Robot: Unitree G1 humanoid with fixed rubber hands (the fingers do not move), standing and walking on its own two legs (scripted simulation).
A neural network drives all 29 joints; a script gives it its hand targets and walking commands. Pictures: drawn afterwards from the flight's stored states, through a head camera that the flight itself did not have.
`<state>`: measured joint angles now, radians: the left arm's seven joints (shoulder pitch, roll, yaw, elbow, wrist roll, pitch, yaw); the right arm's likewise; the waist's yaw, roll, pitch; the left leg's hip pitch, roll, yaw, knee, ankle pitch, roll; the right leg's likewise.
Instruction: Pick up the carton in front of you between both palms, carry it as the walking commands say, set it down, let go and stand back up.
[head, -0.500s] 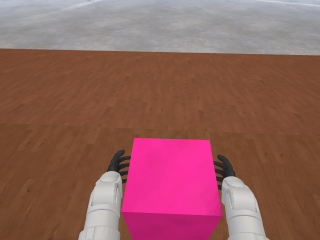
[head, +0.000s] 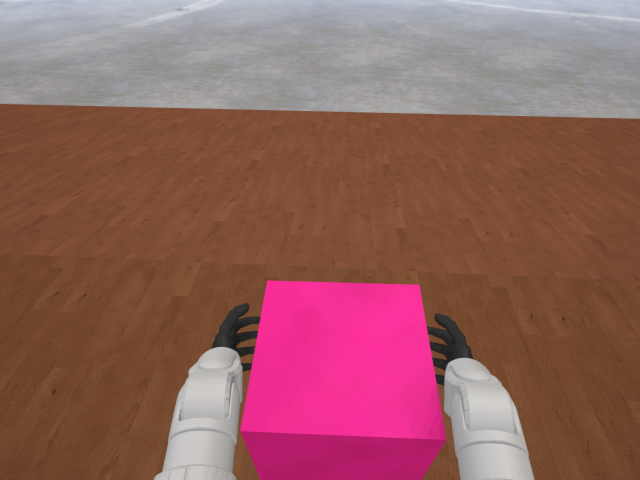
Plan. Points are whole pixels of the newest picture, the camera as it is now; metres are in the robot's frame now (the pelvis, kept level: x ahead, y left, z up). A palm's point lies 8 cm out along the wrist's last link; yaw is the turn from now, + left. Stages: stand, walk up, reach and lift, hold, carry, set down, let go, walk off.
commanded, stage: reach and lift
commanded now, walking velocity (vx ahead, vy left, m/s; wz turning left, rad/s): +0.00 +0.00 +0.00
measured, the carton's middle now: (339, 392) +0.29 +0.00 -0.05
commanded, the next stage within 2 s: hold in 0.20 s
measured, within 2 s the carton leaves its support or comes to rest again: neither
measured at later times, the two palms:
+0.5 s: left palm (221, 356) +0.28 +0.15 +0.05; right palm (463, 368) +0.28 -0.15 +0.05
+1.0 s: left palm (222, 354) +0.28 +0.15 +0.05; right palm (463, 365) +0.28 -0.15 +0.05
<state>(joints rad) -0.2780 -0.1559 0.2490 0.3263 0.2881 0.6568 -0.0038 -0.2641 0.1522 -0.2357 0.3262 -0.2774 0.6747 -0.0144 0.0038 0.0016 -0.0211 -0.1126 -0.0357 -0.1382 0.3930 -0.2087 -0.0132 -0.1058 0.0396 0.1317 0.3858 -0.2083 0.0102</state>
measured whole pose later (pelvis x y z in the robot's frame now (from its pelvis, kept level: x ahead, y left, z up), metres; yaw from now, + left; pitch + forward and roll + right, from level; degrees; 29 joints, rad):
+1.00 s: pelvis -0.01 +0.00 +0.00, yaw +0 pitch -7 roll +0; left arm -0.30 -0.16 0.25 0.26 0.30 0.75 -0.01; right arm -0.29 0.16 -0.24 0.26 -0.29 0.77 0.00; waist 0.00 0.00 0.00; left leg -0.05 -0.03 -0.13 0.37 -0.19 -0.01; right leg -0.05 0.04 0.13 0.36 -0.19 0.01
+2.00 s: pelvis +0.17 +0.01 -0.01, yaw +0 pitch +5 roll +1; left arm -0.13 -0.13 0.09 -0.37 0.11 1.19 0.10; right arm -0.14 0.13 -0.11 -0.34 -0.09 1.19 -0.09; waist 0.03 -0.06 -0.13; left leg -0.36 0.00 0.19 0.51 -0.25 0.03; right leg -0.13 -0.09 -0.10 0.49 -0.43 0.03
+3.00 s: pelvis +0.82 +0.02 -0.02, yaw -2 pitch +3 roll +1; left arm -0.18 -0.14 0.14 -0.36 0.12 1.23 0.08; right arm -0.19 0.14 -0.10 -0.31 -0.11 1.22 -0.10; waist -0.02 -0.03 -0.03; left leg -0.42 0.03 0.27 0.53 -0.17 0.10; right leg -0.28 -0.06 -0.06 1.17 -0.41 -0.02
